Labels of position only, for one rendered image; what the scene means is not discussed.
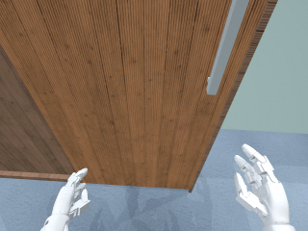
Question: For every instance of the wardrobe door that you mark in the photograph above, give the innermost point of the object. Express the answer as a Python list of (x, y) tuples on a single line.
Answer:
[(123, 83), (27, 143)]

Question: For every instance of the left robot hand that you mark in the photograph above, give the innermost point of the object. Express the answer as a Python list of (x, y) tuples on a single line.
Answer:
[(66, 202)]

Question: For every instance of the robot left forearm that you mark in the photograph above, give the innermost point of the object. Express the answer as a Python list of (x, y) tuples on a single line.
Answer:
[(57, 222)]

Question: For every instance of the handle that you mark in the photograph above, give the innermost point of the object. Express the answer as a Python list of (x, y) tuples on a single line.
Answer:
[(231, 29)]

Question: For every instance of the right robot hand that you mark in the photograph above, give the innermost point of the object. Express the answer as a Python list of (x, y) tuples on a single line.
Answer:
[(275, 205)]

